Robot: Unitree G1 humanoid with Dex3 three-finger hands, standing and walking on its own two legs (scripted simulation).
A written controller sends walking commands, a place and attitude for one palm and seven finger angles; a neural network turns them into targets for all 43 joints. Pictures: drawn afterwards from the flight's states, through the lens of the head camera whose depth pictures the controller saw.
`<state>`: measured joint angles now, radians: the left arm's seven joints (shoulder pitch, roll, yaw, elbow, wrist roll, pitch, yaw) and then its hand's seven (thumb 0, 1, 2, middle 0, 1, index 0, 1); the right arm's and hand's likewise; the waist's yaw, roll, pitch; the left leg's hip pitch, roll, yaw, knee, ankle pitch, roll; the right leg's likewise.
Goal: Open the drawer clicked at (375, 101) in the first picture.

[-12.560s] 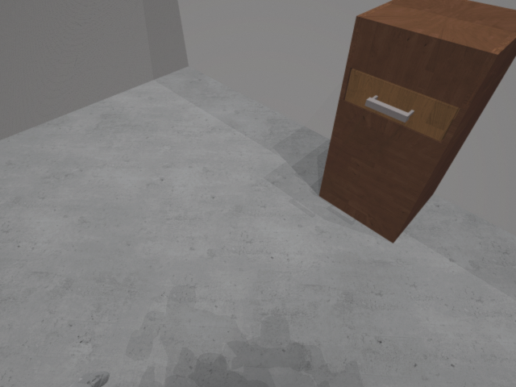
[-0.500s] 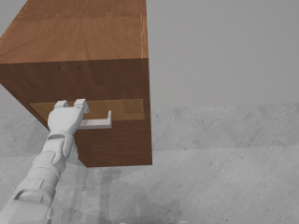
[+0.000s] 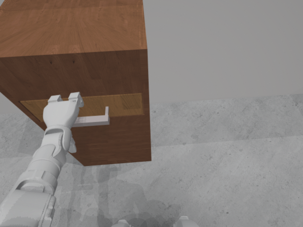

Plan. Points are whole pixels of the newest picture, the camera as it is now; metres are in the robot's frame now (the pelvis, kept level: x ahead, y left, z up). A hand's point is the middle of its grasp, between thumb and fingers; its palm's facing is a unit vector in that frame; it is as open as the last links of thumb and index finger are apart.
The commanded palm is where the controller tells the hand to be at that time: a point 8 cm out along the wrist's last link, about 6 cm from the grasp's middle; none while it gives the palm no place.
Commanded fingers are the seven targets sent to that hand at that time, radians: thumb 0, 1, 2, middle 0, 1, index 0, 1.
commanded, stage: move the hooked fingers above the handle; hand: left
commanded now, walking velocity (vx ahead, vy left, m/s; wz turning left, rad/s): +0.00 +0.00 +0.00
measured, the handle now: (86, 116) +0.47 +0.22 -0.08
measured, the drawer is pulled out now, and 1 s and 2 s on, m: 0.00 0.00 0.00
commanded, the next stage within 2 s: none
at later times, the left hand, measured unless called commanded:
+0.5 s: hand (66, 128) +0.40 +0.25 -0.02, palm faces -0.15 -0.03 -0.99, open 13.9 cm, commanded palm +0.39 +0.22 +0.04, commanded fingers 0.00 -0.50 0.30 -0.30 -1.20 -0.30 -1.20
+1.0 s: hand (64, 129) +0.39 +0.26 -0.02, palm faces -0.17 -0.04 -0.98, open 13.9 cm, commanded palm +0.39 +0.23 +0.04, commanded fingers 0.00 -0.50 0.30 -0.30 -1.20 -0.30 -1.20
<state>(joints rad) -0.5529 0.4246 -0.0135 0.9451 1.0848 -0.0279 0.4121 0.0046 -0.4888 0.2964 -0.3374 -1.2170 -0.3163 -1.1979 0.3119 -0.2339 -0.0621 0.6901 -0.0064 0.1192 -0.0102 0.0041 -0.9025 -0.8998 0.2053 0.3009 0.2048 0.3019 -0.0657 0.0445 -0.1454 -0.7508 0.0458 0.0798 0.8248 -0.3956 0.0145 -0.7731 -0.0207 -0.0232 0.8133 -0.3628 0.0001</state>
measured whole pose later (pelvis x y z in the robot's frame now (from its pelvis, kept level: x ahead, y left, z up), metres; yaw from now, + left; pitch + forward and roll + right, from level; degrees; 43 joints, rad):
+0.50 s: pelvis +0.00 +0.00 +0.00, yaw +1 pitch +18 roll -1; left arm -0.53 0.42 -0.09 0.89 1.03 0.00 0.35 0.00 -0.49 0.30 -0.31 -1.20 -0.31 -1.20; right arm 0.30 -0.24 -0.07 0.69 -0.01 0.11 -0.02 0.00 -0.90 -0.90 0.21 0.30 0.21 0.30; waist -0.04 0.04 -0.14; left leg -0.72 0.04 0.06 0.82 -0.40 0.02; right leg -0.73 -0.03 -0.04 0.79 -0.36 0.01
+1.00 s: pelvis +0.00 +0.00 +0.00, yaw +2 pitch +17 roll -1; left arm -0.53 0.45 -0.10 0.89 1.03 -0.03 0.31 0.00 -0.49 0.30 -0.33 -1.21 -0.32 -1.20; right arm 0.30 -0.23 -0.05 0.69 0.00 0.10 -0.04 0.00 -0.90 -0.90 0.21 0.30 0.21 0.30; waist -0.04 0.03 -0.13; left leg -0.71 0.04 0.05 0.81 -0.39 0.01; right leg -0.72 -0.03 -0.05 0.79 -0.36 0.00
